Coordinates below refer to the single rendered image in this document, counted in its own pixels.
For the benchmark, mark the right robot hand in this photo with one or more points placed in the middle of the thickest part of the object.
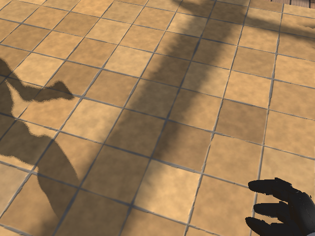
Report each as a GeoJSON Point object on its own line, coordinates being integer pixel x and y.
{"type": "Point", "coordinates": [297, 216]}

